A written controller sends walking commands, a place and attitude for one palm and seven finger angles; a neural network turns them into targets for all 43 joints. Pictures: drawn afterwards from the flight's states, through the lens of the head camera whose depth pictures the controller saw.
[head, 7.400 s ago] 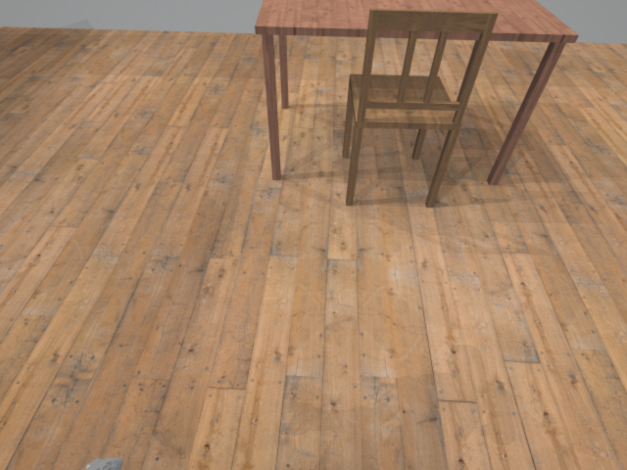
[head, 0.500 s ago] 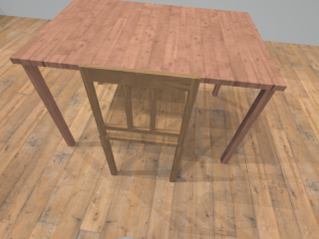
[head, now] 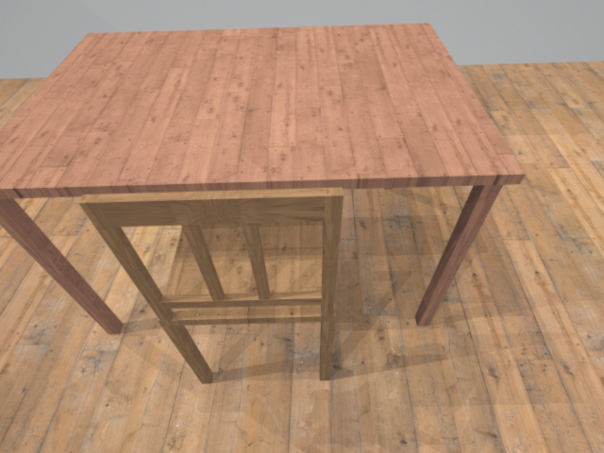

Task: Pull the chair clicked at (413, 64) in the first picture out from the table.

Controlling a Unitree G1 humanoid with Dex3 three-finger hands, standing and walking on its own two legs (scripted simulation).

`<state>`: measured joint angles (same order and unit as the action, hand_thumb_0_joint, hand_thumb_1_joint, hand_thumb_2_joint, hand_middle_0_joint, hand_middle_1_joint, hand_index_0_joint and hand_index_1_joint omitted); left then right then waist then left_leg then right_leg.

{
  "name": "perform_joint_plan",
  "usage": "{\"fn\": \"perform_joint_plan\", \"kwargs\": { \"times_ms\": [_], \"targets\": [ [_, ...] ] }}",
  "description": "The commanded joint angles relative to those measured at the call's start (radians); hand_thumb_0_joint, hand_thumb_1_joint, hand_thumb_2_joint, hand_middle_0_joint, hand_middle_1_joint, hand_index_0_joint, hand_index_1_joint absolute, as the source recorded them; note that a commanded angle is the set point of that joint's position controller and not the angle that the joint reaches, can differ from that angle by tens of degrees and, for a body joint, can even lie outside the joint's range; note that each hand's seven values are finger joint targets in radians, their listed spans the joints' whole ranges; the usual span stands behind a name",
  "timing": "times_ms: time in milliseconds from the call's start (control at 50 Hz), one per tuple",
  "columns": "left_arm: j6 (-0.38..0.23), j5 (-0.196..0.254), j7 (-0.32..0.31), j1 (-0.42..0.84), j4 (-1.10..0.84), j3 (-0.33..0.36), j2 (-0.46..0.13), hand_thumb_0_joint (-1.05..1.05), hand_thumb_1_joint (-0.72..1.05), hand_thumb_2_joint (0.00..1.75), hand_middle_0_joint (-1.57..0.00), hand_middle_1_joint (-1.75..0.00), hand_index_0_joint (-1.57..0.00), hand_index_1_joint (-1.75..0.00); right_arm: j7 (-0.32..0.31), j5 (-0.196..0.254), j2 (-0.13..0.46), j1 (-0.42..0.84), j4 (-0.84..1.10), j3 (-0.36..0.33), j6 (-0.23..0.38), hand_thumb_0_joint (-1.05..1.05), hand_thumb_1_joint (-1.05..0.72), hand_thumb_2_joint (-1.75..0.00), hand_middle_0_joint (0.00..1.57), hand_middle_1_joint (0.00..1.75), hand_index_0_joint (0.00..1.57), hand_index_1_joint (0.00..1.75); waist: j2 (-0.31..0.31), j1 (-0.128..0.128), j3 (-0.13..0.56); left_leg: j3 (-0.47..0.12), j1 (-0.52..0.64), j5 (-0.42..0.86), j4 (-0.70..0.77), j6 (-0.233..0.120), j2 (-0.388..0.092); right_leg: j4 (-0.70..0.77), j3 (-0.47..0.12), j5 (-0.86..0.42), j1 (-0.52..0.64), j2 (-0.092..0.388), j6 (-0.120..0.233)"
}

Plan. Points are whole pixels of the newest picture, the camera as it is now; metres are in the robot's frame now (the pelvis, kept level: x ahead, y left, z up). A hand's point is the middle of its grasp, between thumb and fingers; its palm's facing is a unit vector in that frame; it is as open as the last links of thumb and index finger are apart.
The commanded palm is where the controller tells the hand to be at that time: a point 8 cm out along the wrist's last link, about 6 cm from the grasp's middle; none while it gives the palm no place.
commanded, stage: come to a stop and stand still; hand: left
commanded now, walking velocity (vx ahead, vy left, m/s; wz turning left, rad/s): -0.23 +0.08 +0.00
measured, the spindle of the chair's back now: (205, 264) +0.46 +0.20 -0.10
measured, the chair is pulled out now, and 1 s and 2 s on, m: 0.00 0.00 0.00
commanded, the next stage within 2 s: look again from close up in 0.70 s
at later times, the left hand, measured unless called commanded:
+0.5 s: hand out of the picture +0.00 +0.20 -0.16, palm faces +0.01 -0.96 -0.27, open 7.4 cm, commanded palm none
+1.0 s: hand out of the picture +0.00 +0.17 -0.16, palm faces +0.00 -0.97 -0.23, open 7.3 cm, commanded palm none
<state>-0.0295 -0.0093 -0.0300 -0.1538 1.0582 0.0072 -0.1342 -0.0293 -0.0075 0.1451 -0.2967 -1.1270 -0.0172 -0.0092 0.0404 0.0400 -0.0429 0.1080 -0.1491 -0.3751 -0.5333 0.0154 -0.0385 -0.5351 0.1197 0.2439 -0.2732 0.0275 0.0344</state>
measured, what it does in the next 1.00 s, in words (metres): stands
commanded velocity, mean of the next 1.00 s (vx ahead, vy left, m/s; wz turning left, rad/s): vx -0.02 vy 0.00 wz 0.00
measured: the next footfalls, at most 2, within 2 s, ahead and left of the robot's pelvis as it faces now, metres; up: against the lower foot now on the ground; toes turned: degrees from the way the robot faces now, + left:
none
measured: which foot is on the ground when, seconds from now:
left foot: down 0.00-1.00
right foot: down 0.00-1.00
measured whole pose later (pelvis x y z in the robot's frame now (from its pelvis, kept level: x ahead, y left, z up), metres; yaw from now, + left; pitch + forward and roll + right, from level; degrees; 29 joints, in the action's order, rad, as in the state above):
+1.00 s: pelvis -0.01 -0.01 +0.01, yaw -1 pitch -1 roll +1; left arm -0.02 -0.01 -0.03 -0.26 1.14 -0.01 -0.14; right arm -0.02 -0.02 0.14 -0.34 -1.14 0.03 0.01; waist 0.04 0.01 -0.05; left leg 0.13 -0.10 -0.28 -0.40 0.01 -0.03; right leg -0.47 0.11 0.20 -0.25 0.03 0.04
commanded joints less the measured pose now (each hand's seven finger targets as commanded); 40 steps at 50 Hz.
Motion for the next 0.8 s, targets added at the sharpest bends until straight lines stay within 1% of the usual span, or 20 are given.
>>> {"fn": "perform_joint_plan", "kwargs": {
  "times_ms": [0, 40, 60, 80, 100, 120, 160, 180, 200, 220, 240, 260, 280, 300, 320, 360, 480, 540, 660, 780],
  "targets": [
    [0.017, 0.004, -0.027, -0.072, -0.014, 0.047, -0.183, 0.0, 0.9, 0.9, -0.2, -0.3, -0.2, -0.3, -0.011, 0.005, 0.055, -0.093, 0.021, -0.023, -0.006, 0.0, -0.9, -0.9, 0.2, 0.3, 0.2, 0.3, -0.152, -0.028, 0.098, -0.054, -0.069, 0.119, 0.041, 0.018, -0.042, 0.068, -0.199, -0.84, 0.197, 0.263, 0.108],
    [0.032, 0.003, -0.027, -0.051, -0.024, 0.054, -0.174, 0.0, 0.9, 0.9, -0.2, -0.3, -0.2, -0.3, -0.011, 0.001, 0.062, -0.088, 0.028, -0.028, -0.01, 0.0, -0.9, -0.9, 0.2, 0.3, 0.2, 0.3, -0.099, -0.032, 0.09, -0.062, -0.024, 0.305, 0.059, 0.011, -0.056, 0.051, -0.174, -0.669, 0.137, 0.222, 0.083],
    [0.039, 0.003, -0.025, -0.04, -0.032, 0.056, -0.163, 0.0, 0.9, 0.9, -0.2, -0.3, -0.2, -0.3, -0.012, -0.002, 0.068, -0.085, 0.032, -0.032, -0.011, 0.0, -0.9, -0.9, 0.2, 0.3, 0.2, 0.3, -0.053, -0.031, 0.076, -0.077, -0.001, 0.431, 0.073, 0.001, -0.079, 0.026, -0.148, -0.572, 0.101, 0.186, 0.061],
    [0.042, 0.003, -0.024, -0.034, -0.038, 0.054, -0.145, 0.0, 0.9, 0.9, -0.2, -0.3, -0.2, -0.3, -0.013, -0.006, 0.076, -0.078, 0.038, -0.033, -0.007, 0.0, -0.9, -0.9, 0.2, 0.3, 0.2, 0.3, 0.021, -0.035, 0.073, -0.098, 0.014, 0.55, 0.111, -0.018, -0.113, -0.001, -0.114, -0.468, 0.086, 0.141, 0.032],
    [0.047, 0.002, -0.022, -0.028, -0.048, 0.052, -0.133, 0.0, 0.9, 0.9, -0.2, -0.3, -0.2, -0.3, -0.015, -0.009, 0.09, -0.062, 0.05, -0.036, -0.006, 0.0, -0.9, -0.9, 0.2, 0.3, 0.2, 0.3, 0.067, -0.039, 0.06, -0.119, 0.001, 0.628, 0.136, -0.037, -0.142, -0.029, -0.084, -0.37, 0.075, 0.102, 0.005],
    [0.051, -0.001, -0.02, -0.028, -0.05, 0.05, -0.122, 0.0, 0.9, 0.9, -0.2, -0.3, -0.2, -0.3, -0.017, -0.01, 0.099, -0.04, 0.06, -0.038, -0.006, 0.0, -0.9, -0.9, 0.2, 0.3, 0.2, 0.3, 0.076, -0.046, 0.044, -0.127, -0.009, 0.643, 0.148, -0.056, -0.157, -0.043, -0.068, -0.267, 0.063, 0.076, -0.01],
    [0.057, -0.006, -0.017, -0.04, -0.049, 0.048, -0.11, 0.0, 0.9, 0.9, -0.2, -0.3, -0.2, -0.3, -0.017, -0.01, 0.106, -0.012, 0.077, -0.042, -0.003, 0.0, -0.9, -0.9, 0.2, 0.3, 0.2, 0.3, 0.065, -0.053, 0.036, -0.128, -0.027, 0.575, 0.16, -0.075, -0.161, -0.041, -0.07, -0.139, 0.057, 0.058, -0.017],
    [0.057, -0.007, -0.015, -0.043, -0.047, 0.046, -0.108, 0.0, 0.9, 0.9, -0.2, -0.3, -0.2, -0.3, -0.016, -0.009, 0.1, -0.002, 0.081, -0.04, -0.002, 0.0, -0.9, -0.9, 0.2, 0.3, 0.2, 0.3, 0.028, -0.057, 0.027, -0.129, -0.055, 0.502, 0.169, -0.078, -0.157, -0.021, -0.076, -0.123, 0.075, 0.056, -0.016],
    [0.04, 0.004, -0.047, -0.185, -0.022, 0.032, -0.138, 0.0, 0.9, 0.9, -0.2, -0.3, -0.2, -0.3, -0.004, 0.015, 0.163, 0.099, 0.174, -0.051, 0.02, 0.0, -0.9, -0.9, 0.2, 0.3, 0.2, 0.3, 0.064, -0.093, 0.064, -0.066, -0.055, 0.563, -0.053, -0.04, -0.167, 0.021, -0.156, -0.368, 0.061, 0.141, 0.005],
    [0.024, -0.005, -0.038, -0.125, -0.071, 0.043, -0.194, 0.0, 0.9, 0.9, -0.2, -0.3, -0.2, -0.3, 0.004, 0.001, 0.091, 0.012, 0.19, -0.046, 0.011, 0.0, -0.9, -0.9, 0.2, 0.3, 0.2, 0.3, 0.007, -0.038, 0.134, -0.044, -0.106, 0.189, -0.042, -0.016, -0.055, 0.04, -0.237, -0.324, 0.098, 0.203, 0.057],
    [0.017, -0.004, -0.03, -0.093, -0.083, 0.039, -0.199, 0.0, 0.9, 0.9, -0.2, -0.3, -0.2, -0.3, 0.008, 0.003, 0.063, -0.031, 0.183, -0.034, 0.005, 0.0, -0.9, -0.9, 0.2, 0.3, 0.2, 0.3, -0.082, -0.019, 0.136, -0.041, -0.089, 0.02, -0.004, -0.014, -0.032, 0.092, -0.265, -0.148, 0.051, 0.227, 0.083],
    [0.018, -0.008, -0.025, -0.068, -0.1, 0.037, -0.187, 0.0, 0.9, 0.9, -0.2, -0.3, -0.2, -0.3, 0.011, 0.0, 0.058, -0.073, 0.18, -0.03, 0.007, 0.0, -0.9, -0.9, 0.2, 0.3, 0.2, 0.3, -0.069, 0.001, 0.11, -0.055, -0.051, 0.032, 0.041, -0.024, -0.026, 0.098, -0.25, -0.013, -0.022, 0.201, 0.083],
    [0.022, -0.01, -0.019, -0.052, -0.109, 0.033, -0.177, 0.0, 0.9, 0.9, -0.2, -0.3, -0.2, -0.3, 0.014, -0.009, 0.061, -0.083, 0.184, -0.024, 0.01, 0.0, -0.9, -0.9, 0.2, 0.3, 0.2, 0.3, -0.001, 0.004, 0.079, -0.064, -0.021, 0.065, 0.087, -0.038, -0.037, 0.082, -0.2, 0.056, -0.065, 0.151, 0.066],
    [0.026, -0.009, -0.014, -0.051, -0.112, 0.029, -0.156, 0.0, 0.9, 0.9, -0.2, -0.3, -0.2, -0.3, 0.014, -0.012, 0.077, -0.077, 0.192, -0.022, 0.016, 0.0, -0.9, -0.9, 0.2, 0.3, 0.2, 0.3, 0.03, -0.004, 0.02, -0.116, -0.074, 0.082, 0.134, -0.057, -0.077, 0.063, -0.16, 0.088, -0.077, 0.1, 0.036],
    [0.029, -0.007, -0.01, -0.063, -0.109, 0.023, -0.143, 0.0, 0.9, 0.9, -0.2, -0.3, -0.2, -0.3, 0.014, -0.012, 0.098, -0.052, 0.204, -0.019, 0.02, 0.0, -0.9, -0.9, 0.2, 0.3, 0.2, 0.3, 0.046, -0.021, -0.022, -0.144, -0.125, 0.081, 0.178, -0.069, -0.105, 0.05, -0.133, 0.07, -0.057, 0.067, 0.018],
    [0.029, -0.007, -0.005, -0.1, -0.094, 0.014, -0.13, 0.0, 0.9, 0.9, -0.2, -0.3, -0.2, -0.3, 0.013, -0.01, 0.12, -0.03, 0.218, -0.013, 0.021, 0.0, -0.9, -0.9, 0.2, 0.3, 0.2, 0.3, -0.042, -0.038, -0.055, -0.139, -0.178, 0.029, 0.201, -0.071, -0.101, 0.07, -0.131, 0.041, -0.007, 0.063, 0.01],
    [0.018, -0.003, 0.001, -0.127, -0.06, 0.006, -0.141, 0.0, 0.9, 0.9, -0.2, -0.3, -0.2, -0.3, 0.014, -0.011, 0.118, -0.059, 0.176, 0.006, 0.025, 0.0, -0.9, -0.9, 0.2, 0.3, 0.2, 0.3, -0.057, -0.028, -0.068, -0.114, -0.123, 0.001, 0.241, -0.062, -0.071, 0.139, -0.168, 0.077, -0.016, 0.079, 0.012],
    [0.012, -0.001, 0.001, -0.141, -0.045, 0.004, -0.14, 0.0, 0.9, 0.9, -0.2, -0.3, -0.2, -0.3, 0.015, -0.01, 0.119, -0.073, 0.15, 0.014, 0.028, 0.0, -0.9, -0.9, 0.2, 0.3, 0.2, 0.3, -0.067, -0.028, -0.044, -0.099, -0.099, 0.027, 0.231, -0.057, -0.062, 0.157, -0.181, 0.071, 0.001, 0.09, 0.011],
    [0.002, 0.002, -0.001, -0.149, -0.006, 0.002, -0.132, 0.0, 0.9, 0.9, -0.2, -0.3, -0.2, -0.3, 0.012, -0.008, 0.1, -0.09, 0.093, 0.024, 0.034, 0.0, -0.9, -0.9, 0.2, 0.3, 0.2, 0.3, -0.062, -0.029, -0.025, -0.088, -0.069, 0.088, 0.228, -0.048, -0.063, 0.162, -0.173, 0.001, 0.032, 0.1, 0.012],
    [-0.003, 0.003, -0.002, -0.156, 0.027, 0.002, -0.119, 0.0, 0.9, 0.9, -0.2, -0.3, -0.2, -0.3, 0.008, -0.009, 0.074, -0.108, 0.043, 0.028, 0.035, 0.0, -0.9, -0.9, 0.2, 0.3, 0.2, 0.3, -0.062, -0.034, -0.039, -0.082, -0.066, 0.111, 0.23, -0.044, -0.062, 0.172, -0.165, -0.026, 0.045, 0.104, 0.017]
  ]
}}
